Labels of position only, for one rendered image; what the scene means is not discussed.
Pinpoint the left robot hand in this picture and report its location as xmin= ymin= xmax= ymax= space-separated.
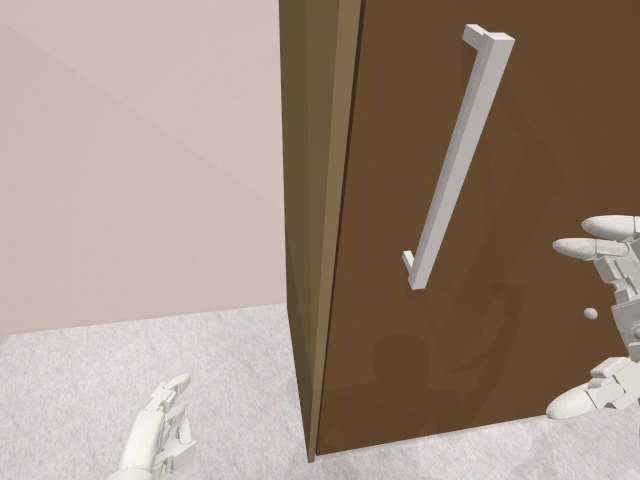
xmin=116 ymin=372 xmax=196 ymax=480

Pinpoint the handle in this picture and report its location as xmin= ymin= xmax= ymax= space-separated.
xmin=402 ymin=24 xmax=515 ymax=290

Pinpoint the right robot hand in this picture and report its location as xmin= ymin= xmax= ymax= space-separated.
xmin=546 ymin=215 xmax=640 ymax=420

